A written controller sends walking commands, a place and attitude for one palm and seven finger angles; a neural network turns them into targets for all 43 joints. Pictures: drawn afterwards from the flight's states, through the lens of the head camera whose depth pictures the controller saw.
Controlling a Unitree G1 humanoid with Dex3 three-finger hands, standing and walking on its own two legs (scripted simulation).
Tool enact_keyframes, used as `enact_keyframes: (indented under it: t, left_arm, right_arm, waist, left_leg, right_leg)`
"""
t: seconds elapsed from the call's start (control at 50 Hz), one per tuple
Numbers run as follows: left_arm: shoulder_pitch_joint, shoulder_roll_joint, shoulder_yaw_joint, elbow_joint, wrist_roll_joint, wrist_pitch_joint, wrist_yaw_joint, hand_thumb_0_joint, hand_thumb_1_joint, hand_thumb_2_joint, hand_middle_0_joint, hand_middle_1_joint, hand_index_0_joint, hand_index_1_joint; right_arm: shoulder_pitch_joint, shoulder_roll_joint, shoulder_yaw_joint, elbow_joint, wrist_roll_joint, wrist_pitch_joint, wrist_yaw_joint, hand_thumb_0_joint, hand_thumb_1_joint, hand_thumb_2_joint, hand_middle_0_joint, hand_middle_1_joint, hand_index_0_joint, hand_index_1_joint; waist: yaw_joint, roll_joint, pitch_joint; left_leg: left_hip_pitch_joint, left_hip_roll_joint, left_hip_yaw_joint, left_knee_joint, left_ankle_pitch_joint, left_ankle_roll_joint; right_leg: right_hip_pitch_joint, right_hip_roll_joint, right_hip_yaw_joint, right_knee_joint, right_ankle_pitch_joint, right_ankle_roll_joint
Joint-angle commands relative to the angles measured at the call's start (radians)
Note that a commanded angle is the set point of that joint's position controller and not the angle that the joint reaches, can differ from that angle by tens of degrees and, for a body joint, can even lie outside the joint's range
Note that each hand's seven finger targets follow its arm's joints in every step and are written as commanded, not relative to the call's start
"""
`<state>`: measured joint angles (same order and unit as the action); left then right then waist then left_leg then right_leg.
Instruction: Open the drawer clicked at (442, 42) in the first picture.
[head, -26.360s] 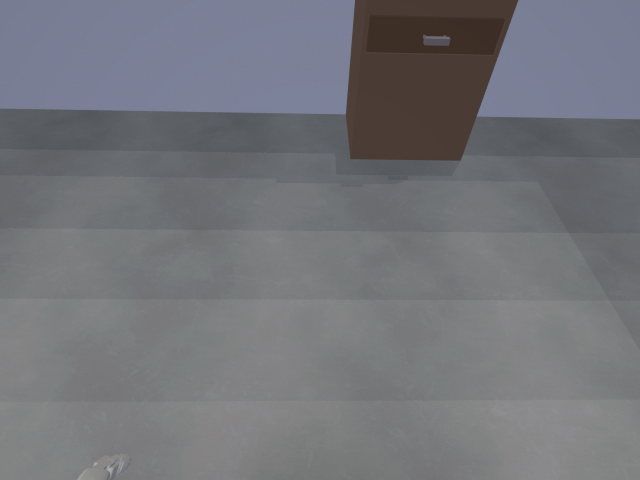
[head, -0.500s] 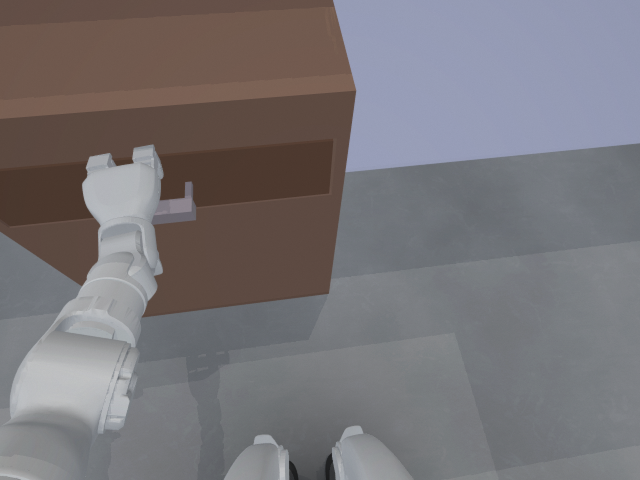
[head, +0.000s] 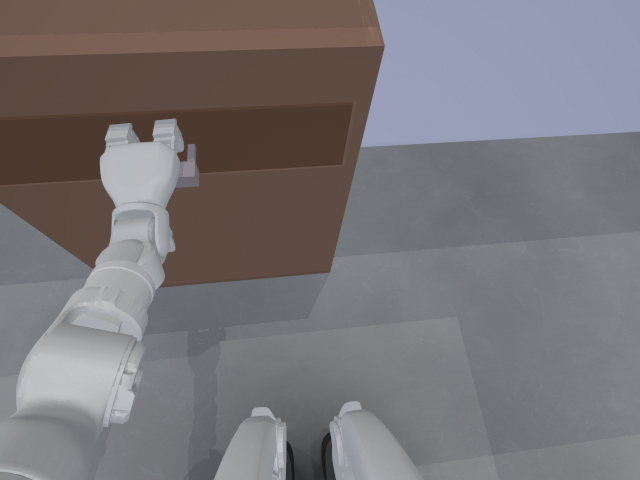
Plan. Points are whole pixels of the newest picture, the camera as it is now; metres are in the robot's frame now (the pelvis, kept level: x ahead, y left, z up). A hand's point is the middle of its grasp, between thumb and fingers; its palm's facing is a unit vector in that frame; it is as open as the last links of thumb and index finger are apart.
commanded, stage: lower the fingers behind the handle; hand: left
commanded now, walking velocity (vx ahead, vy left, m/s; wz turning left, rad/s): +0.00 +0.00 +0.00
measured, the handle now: (161, 163) +0.54 +0.20 -0.04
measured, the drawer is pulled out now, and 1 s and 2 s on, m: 0.00 0.00 0.00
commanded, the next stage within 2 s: lift the fingers back up to retry in 0.90 s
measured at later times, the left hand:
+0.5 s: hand (157, 191) +0.50 +0.20 -0.03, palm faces +0.03 +0.02 -1.00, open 13.8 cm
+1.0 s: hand (156, 191) +0.50 +0.20 -0.03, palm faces -0.01 +0.02 -1.00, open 13.8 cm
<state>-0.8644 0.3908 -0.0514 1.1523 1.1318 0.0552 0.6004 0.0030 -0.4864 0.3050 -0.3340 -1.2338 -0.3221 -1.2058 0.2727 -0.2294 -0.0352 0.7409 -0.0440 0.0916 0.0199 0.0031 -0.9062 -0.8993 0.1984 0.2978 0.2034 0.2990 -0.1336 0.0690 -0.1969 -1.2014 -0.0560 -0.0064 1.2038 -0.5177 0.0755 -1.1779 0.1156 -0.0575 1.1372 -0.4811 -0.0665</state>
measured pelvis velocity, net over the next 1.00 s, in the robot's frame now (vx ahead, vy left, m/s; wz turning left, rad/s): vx -0.04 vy -0.01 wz -0.01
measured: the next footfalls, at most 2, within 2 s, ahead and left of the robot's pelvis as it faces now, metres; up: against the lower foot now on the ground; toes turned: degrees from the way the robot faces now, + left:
none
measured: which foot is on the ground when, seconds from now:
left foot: down 0.00-1.00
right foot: down 0.00-1.00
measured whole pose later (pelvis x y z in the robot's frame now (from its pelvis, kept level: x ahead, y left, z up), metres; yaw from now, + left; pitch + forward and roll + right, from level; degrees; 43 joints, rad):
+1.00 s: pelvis -0.04 -0.01 -0.04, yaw -1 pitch +31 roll -3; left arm -0.99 0.53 -0.08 1.17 1.10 0.00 0.42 0.00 -0.49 0.30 -0.26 -1.33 -0.33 -1.20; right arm 0.35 -0.25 0.02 0.71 -0.01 0.01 -0.02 0.00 -0.90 -0.90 0.20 0.30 0.21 0.30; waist -0.16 0.07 -0.21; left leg -1.39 -0.04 0.01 1.36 -0.52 0.07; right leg -1.37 0.12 -0.07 1.30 -0.48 -0.08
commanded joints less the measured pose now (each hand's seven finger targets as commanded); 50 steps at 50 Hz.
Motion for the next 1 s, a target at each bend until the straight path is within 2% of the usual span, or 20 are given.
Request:
enact_keyframes:
  t: [0.0,0.06,0.16,0.26,0.3,0.36,0.4,0.42,0.46,0.52,0.6,0.64,0.66,0.7,0.74,0.76,0.84,0.88,0.92,0.98]
  left_arm:
    - [-0.435,0.253,0.028,-0.084,-0.028,0.074,-0.045,0.000,-0.500,0.300,-0.300,-1.200,-0.300,-1.200]
    - [-0.388,0.225,-0.003,-0.023,-0.032,0.055,-0.097,0.000,-0.500,0.300,-0.300,-1.200,-0.300,-1.200]
    - [-0.331,0.224,-0.015,0.007,-0.025,-0.035,-0.152,0.000,-0.500,0.300,-0.300,-1.200,-0.300,-1.200]
    - [-0.326,0.253,0.013,-0.030,0.000,-0.082,-0.130,0.000,-0.500,0.300,-0.300,-1.200,-0.300,-1.200]
    - [-0.345,0.194,-0.029,-0.022,-0.006,-0.068,-0.117,0.000,-0.500,0.300,-0.300,-1.200,-0.300,-1.200]
    - [-0.352,0.233,0.005,-0.019,-0.014,-0.042,-0.098,0.000,-0.500,0.300,-0.300,-1.200,-0.300,-1.200]
    - [-0.374,0.234,0.001,-0.010,-0.026,-0.013,-0.096,0.000,-0.500,0.300,-0.300,-1.200,-0.300,-1.200]
    - [-0.402,0.197,-0.030,-0.007,-0.035,-0.001,-0.101,0.000,-0.500,0.300,-0.300,-1.200,-0.300,-1.200]
    - [-0.408,0.263,0.003,0.021,-0.032,0.021,-0.108,0.000,-0.500,0.300,-0.300,-1.200,-0.300,-1.200]
    - [-0.477,0.249,-0.031,0.013,-0.025,0.045,-0.128,0.000,-0.500,0.300,-0.300,-1.200,-0.300,-1.200]
    - [-0.446,0.291,-0.015,0.031,-0.024,0.057,-0.164,0.000,-0.500,0.300,-0.300,-1.200,-0.300,-1.200]
    - [-0.459,0.274,-0.030,0.009,-0.033,0.041,-0.186,0.000,-0.500,0.300,-0.300,-1.200,-0.300,-1.200]
    - [-0.429,0.316,0.005,0.015,-0.037,0.035,-0.197,0.000,-0.500,0.300,-0.300,-1.200,-0.300,-1.200]
    - [-0.429,0.335,0.011,0.003,-0.046,0.018,-0.214,0.000,-0.500,0.300,-0.300,-1.200,-0.300,-1.200]
    - [-0.413,0.289,-0.021,-0.003,-0.048,-0.002,-0.230,0.000,-0.500,0.300,-0.300,-1.200,-0.300,-1.200]
    - [-0.395,0.334,0.014,0.003,-0.042,-0.012,-0.232,0.000,-0.500,0.300,-0.300,-1.200,-0.300,-1.200]
    - [-0.406,0.302,-0.009,-0.015,-0.038,-0.042,-0.224,0.000,-0.500,0.300,-0.300,-1.200,-0.300,-1.200]
    - [-0.402,0.343,0.023,-0.027,-0.038,-0.047,-0.213,0.000,-0.500,0.300,-0.300,-1.200,-0.300,-1.200]
    - [-0.402,0.321,0.023,-0.048,-0.044,-0.051,-0.205,0.000,-0.500,0.300,-0.300,-1.200,-0.300,-1.200]
    - [-0.407,0.300,0.007,-0.046,-0.041,-0.038,-0.185,0.000,-0.500,0.300,-0.300,-1.200,-0.300,-1.200]
  right_arm:
    - [0.202,-0.193,-0.039,-0.035,0.007,-0.003,-0.026,0.000,-0.900,-0.900,0.200,0.300,0.200,0.300]
    - [0.192,-0.189,-0.024,-0.039,0.011,-0.010,-0.035,0.000,-0.900,-0.900,0.200,0.300,0.200,0.300]
    - [0.184,-0.182,-0.013,-0.065,0.010,-0.033,-0.044,0.000,-0.900,-0.900,0.200,0.300,0.200,0.300]
    - [0.196,-0.186,-0.024,-0.074,0.005,-0.049,-0.039,0.000,-0.900,-0.900,0.200,0.300,0.200,0.300]
    - [0.200,-0.184,-0.027,-0.074,0.006,-0.051,-0.034,0.000,-0.900,-0.900,0.200,0.300,0.200,0.300]
    - [0.209,-0.195,-0.031,-0.069,0.008,-0.048,-0.029,0.000,-0.900,-0.900,0.200,0.300,0.200,0.300]
    - [0.211,-0.195,-0.029,-0.068,0.010,-0.048,-0.030,0.000,-0.900,-0.900,0.200,0.300,0.200,0.300]
    - [0.215,-0.194,-0.029,-0.066,0.011,-0.050,-0.028,0.000,-0.900,-0.900,0.200,0.300,0.200,0.300]
    - [0.213,-0.203,-0.021,-0.060,0.016,-0.048,-0.031,0.000,-0.900,-0.900,0.200,0.300,0.200,0.300]
    - [0.210,-0.201,-0.014,-0.062,0.021,-0.055,-0.036,0.000,-0.900,-0.900,0.200,0.300,0.200,0.300]
    - [0.203,-0.200,-0.002,-0.075,0.027,-0.058,-0.045,0.000,-0.900,-0.900,0.200,0.300,0.200,0.300]
    - [0.203,-0.195,0.000,-0.079,0.029,-0.067,-0.048,0.000,-0.900,-0.900,0.200,0.300,0.200,0.300]
    - [0.204,-0.198,0.003,-0.080,0.029,-0.067,-0.050,0.000,-0.900,-0.900,0.200,0.300,0.200,0.300]
    - [0.197,-0.196,0.009,-0.088,0.030,-0.072,-0.058,0.000,-0.900,-0.900,0.200,0.300,0.200,0.300]
    - [0.202,-0.190,0.007,-0.095,0.032,-0.082,-0.059,0.000,-0.900,-0.900,0.200,0.300,0.200,0.300]
    - [0.204,-0.196,0.008,-0.089,0.033,-0.083,-0.061,0.000,-0.900,-0.900,0.200,0.300,0.200,0.300]
    - [0.210,-0.194,0.004,-0.091,0.032,-0.096,-0.061,0.000,-0.900,-0.900,0.200,0.300,0.200,0.300]
    - [0.216,-0.198,0.004,-0.091,0.031,-0.095,-0.061,0.000,-0.900,-0.900,0.200,0.300,0.200,0.300]
    - [0.225,-0.194,-0.004,-0.086,0.029,-0.095,-0.057,0.000,-0.900,-0.900,0.200,0.300,0.200,0.300]
    - [0.227,-0.197,-0.005,-0.083,0.030,-0.089,-0.054,0.000,-0.900,-0.900,0.200,0.300,0.200,0.300]
  waist:
    - [-0.056,0.026,-0.531]
    - [-0.066,-0.001,-0.418]
    - [-0.073,-0.036,-0.312]
    - [-0.051,0.002,-0.382]
    - [-0.071,0.013,-0.382]
    - [-0.061,0.013,-0.423]
    - [-0.067,0.004,-0.438]
    - [-0.083,0.008,-0.439]
    - [-0.078,-0.012,-0.418]
    - [-0.098,0.015,-0.415]
    - [-0.085,0.000,-0.419]
    - [-0.092,0.014,-0.409]
    - [-0.076,-0.010,-0.410]
    - [-0.077,-0.010,-0.401]
    - [-0.084,-0.012,-0.384]
    - [-0.073,-0.041,-0.374]
    - [-0.081,-0.027,-0.360]
    - [-0.068,-0.022,-0.392]
    - [-0.065,-0.004,-0.430]
    - [-0.070,-0.006,-0.412]
  left_leg:
    - [0.466,0.045,-0.076,-0.150,0.414,-0.037]
    - [0.364,0.039,-0.060,-0.150,0.323,-0.020]
    - [0.199,0.036,-0.048,-0.109,0.219,-0.008]
    - [0.169,0.036,-0.050,-0.061,0.212,-0.012]
    - [0.176,0.038,-0.055,-0.052,0.211,-0.014]
    - [0.194,0.041,-0.066,-0.042,0.216,-0.018]
    - [0.177,0.038,-0.061,-0.037,0.204,-0.016]
    - [0.179,0.039,-0.068,-0.039,0.203,-0.016]
    - [0.132,0.041,-0.060,-0.033,0.151,-0.013]
    - [0.119,0.039,-0.060,-0.036,0.113,-0.011]
    - [0.086,0.036,-0.050,-0.033,0.082,-0.006]
    - [0.080,0.036,-0.049,-0.032,0.069,-0.004]
    - [0.059,0.038,-0.047,-0.030,0.058,-0.003]
    - [0.031,0.038,-0.044,-0.027,0.045,0.000]
    - [0.018,0.035,-0.041,-0.024,0.037,0.000]
    - [0.004,0.038,-0.042,-0.019,0.027,0.001]
    - [-0.001,0.037,-0.044,-0.012,0.017,0.001]
    - [-0.002,0.038,-0.045,-0.009,0.033,0.000]
    - [0.044,0.041,-0.051,-0.010,0.076,-0.003]
    - [0.048,0.040,-0.052,-0.013,0.067,-0.004]
  right_leg:
    - [0.268,-0.029,0.050,-0.166,0.326,0.036]
    - [0.262,-0.032,0.062,-0.178,0.288,0.035]
    - [0.227,-0.034,0.082,-0.154,0.224,0.029]
    - [0.175,-0.033,0.083,-0.098,0.198,0.022]
    - [0.132,-0.031,0.075,-0.090,0.182,0.023]
    - [0.112,-0.028,0.065,-0.070,0.168,0.023]
    - [0.126,-0.030,0.067,-0.070,0.166,0.028]
    - [0.115,-0.030,0.061,-0.066,0.162,0.029]
    - [0.118,-0.031,0.065,-0.069,0.122,0.033]
    - [0.107,-0.035,0.067,-0.071,0.091,0.034]
    - [0.139,-0.035,0.079,-0.080,0.069,0.038]
    - [0.135,-0.037,0.081,-0.081,0.062,0.040]
    - [0.153,-0.036,0.083,-0.078,0.051,0.038]
    - [0.163,-0.039,0.094,-0.079,0.042,0.039]
    - [0.160,-0.041,0.095,-0.081,0.039,0.041]
    - [0.152,-0.040,0.097,-0.079,0.024,0.040]
    - [0.114,-0.040,0.097,-0.074,0.007,0.039]
    - [0.127,-0.039,0.096,-0.061,0.020,0.036]
    - [0.124,-0.036,0.088,-0.050,0.060,0.034]
    - [0.105,-0.036,0.084,-0.058,0.047,0.037]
